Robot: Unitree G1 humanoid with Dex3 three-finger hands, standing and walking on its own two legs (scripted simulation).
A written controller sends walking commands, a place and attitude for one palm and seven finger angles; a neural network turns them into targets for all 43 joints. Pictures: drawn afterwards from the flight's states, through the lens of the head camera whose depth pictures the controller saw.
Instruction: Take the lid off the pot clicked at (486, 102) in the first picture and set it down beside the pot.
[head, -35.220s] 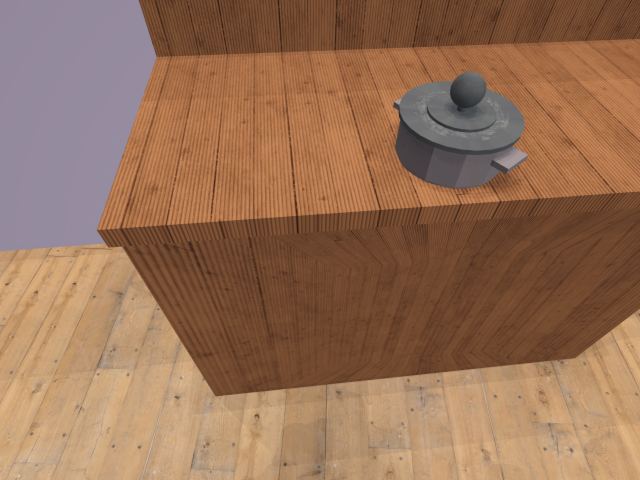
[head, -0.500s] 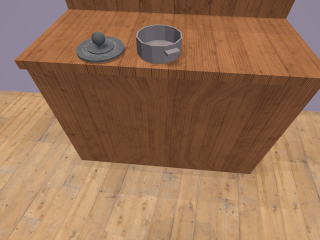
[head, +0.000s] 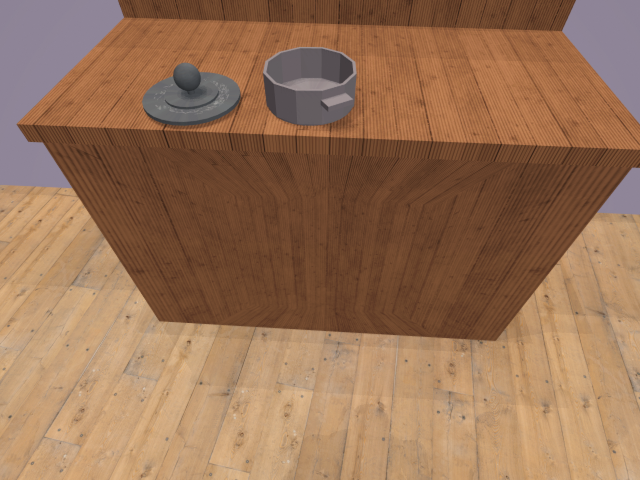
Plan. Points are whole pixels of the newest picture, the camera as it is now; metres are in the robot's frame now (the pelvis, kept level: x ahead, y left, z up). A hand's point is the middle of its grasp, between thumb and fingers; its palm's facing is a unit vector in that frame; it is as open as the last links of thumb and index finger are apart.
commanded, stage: let the arm hang, fingers relaxed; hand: left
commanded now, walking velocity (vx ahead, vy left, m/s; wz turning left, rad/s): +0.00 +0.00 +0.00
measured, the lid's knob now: (187, 77) +0.78 +0.29 +0.11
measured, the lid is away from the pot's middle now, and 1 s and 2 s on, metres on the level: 0.24 0.24 0.24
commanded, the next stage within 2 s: look to check the result in 0.90 s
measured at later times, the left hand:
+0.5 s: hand out of the picture -0.01 +0.17 -0.18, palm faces +0.01 -0.98 -0.19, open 7.3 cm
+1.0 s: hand out of the picture -0.01 +0.17 -0.18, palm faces +0.01 -0.98 -0.19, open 7.3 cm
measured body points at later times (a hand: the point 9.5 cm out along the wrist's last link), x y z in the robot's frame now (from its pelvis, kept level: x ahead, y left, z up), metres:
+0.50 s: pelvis -0.01 +0.00 +0.00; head +0.01 +0.00 +0.45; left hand -0.01 +0.22 -0.16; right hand -0.03 -0.22 -0.16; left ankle -0.04 +0.12 -0.74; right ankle -0.05 -0.12 -0.74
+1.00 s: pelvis -0.01 +0.00 +0.00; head +0.01 +0.00 +0.45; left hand -0.01 +0.22 -0.16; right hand -0.03 -0.22 -0.16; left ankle -0.04 +0.12 -0.74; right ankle -0.05 -0.12 -0.74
